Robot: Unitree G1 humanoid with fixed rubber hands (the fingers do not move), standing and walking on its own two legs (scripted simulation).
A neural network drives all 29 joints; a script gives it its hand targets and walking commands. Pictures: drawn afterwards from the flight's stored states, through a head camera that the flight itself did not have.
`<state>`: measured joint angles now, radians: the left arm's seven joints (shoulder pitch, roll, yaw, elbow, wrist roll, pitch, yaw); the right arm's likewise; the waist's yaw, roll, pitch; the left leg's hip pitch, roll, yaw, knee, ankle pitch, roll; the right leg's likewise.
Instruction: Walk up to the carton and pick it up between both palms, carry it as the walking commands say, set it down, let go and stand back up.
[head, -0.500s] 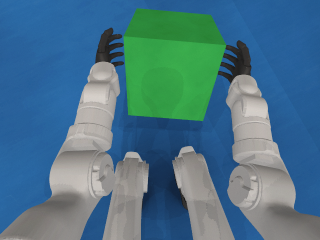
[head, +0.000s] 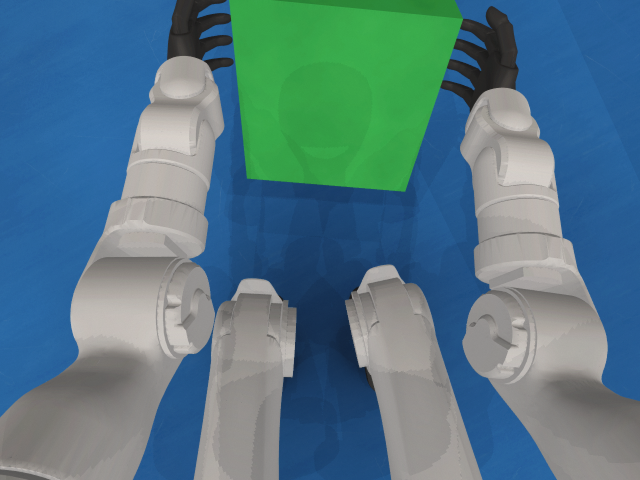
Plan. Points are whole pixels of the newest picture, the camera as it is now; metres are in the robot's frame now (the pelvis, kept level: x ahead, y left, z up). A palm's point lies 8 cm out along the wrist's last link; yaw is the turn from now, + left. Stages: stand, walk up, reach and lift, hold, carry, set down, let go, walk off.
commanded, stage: set down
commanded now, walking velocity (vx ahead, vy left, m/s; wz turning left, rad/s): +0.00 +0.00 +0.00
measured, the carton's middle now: (336, 66) +0.59 -0.05 -0.27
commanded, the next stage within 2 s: none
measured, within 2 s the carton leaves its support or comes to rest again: neither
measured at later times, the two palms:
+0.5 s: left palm (197, 25) +0.59 +0.10 -0.15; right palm (490, 54) +0.54 -0.21 -0.15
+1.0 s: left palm (200, 24) +0.60 +0.10 -0.16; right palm (487, 48) +0.55 -0.21 -0.16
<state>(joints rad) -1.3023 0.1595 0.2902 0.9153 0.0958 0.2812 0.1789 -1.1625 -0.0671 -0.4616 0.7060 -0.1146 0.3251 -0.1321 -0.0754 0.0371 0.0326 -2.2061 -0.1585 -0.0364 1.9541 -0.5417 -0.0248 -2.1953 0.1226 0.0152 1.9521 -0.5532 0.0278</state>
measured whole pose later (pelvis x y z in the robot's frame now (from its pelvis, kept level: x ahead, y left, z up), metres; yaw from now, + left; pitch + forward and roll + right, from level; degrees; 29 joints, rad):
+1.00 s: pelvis +0.02 +0.00 -0.03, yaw -1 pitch +47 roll -1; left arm -1.47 0.17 0.48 0.91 0.25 0.20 0.00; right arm -1.36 -0.13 -0.62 0.77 -0.20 0.21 0.06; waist -0.08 0.03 0.13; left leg -2.28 -0.13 0.00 2.09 -0.62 0.00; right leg -2.28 0.12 0.01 2.08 -0.62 0.03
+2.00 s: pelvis +0.02 +0.01 -0.05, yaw -1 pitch +43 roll -1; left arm -1.50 0.21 0.42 0.98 0.20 0.16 0.00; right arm -1.36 -0.16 -0.59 0.84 -0.16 0.17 0.05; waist -0.08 0.01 0.23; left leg -2.27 -0.12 0.01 2.18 -0.66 0.01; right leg -2.26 0.09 -0.01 2.17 -0.66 0.02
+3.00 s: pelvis +0.00 +0.00 -0.06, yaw -3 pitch +37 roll -1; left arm -1.48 0.45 0.06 1.03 -0.19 0.15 0.10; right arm -1.39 -0.35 -0.18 0.97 0.24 0.12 -0.12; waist -0.07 0.00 0.34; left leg -2.22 -0.05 0.02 2.19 -0.61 0.02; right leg -2.23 0.04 -0.06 2.16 -0.57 -0.04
